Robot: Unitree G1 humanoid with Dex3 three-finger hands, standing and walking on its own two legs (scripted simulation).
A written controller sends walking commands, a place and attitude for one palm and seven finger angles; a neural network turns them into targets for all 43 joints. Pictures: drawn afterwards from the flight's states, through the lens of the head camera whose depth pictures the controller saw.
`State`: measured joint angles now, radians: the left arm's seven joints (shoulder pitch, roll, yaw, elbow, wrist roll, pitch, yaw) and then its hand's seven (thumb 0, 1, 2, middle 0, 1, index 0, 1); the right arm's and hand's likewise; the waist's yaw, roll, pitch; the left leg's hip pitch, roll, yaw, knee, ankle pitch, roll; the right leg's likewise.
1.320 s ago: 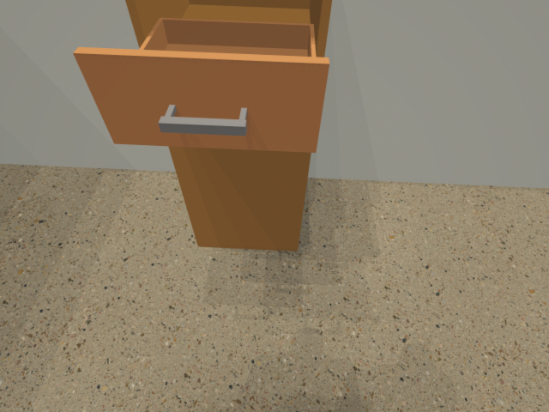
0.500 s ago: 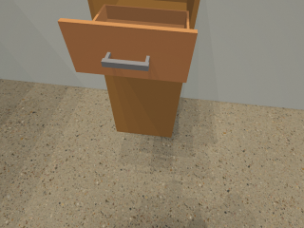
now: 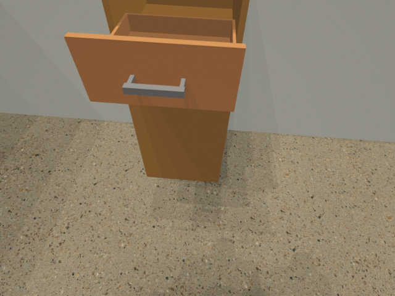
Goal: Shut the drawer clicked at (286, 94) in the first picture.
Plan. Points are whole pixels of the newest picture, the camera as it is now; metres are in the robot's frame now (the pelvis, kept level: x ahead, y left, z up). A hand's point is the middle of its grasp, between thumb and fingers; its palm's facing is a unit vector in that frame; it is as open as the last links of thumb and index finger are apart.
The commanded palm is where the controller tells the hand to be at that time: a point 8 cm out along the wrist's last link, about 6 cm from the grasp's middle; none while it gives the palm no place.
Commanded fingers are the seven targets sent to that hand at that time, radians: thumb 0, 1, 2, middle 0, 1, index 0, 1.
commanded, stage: take the last steps up to it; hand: left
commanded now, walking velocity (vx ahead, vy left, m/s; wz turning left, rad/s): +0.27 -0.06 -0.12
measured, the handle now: (155, 85) +0.53 +0.13 +0.14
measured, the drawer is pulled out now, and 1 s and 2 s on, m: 0.29 0.29 0.29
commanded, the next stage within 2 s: come to a stop and stand still in 0.60 s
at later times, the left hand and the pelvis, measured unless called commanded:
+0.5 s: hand out of the picture +0.14 +0.16 -0.18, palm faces -0.01 -0.98 -0.18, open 7.4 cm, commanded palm none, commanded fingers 0.00 0.90 0.90 -0.20 -0.30 -0.20 -0.30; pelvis +0.09 -0.02 -0.01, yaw -1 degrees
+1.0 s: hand (154, 248) +0.26 +0.12 -0.18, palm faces +0.03 -0.97 -0.25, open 7.3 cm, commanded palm none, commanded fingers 0.00 0.90 0.90 -0.20 -0.30 -0.20 -0.30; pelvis +0.21 -0.07 -0.01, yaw +0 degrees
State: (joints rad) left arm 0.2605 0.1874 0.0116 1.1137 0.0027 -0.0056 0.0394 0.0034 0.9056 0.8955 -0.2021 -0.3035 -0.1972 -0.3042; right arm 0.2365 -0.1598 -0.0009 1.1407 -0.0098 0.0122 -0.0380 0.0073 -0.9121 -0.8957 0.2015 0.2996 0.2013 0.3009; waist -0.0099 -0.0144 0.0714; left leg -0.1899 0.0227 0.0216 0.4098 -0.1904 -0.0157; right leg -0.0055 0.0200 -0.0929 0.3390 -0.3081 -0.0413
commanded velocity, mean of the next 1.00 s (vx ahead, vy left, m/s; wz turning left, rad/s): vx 0.05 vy -0.01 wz -0.06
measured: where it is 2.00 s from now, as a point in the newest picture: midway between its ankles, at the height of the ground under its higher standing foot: outside the picture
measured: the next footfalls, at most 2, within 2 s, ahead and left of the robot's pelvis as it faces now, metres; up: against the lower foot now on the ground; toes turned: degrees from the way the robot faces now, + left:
right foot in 0.52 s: +0.20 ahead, -0.17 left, +0.00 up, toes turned -5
left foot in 0.72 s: +0.20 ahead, +0.08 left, +0.00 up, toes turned +5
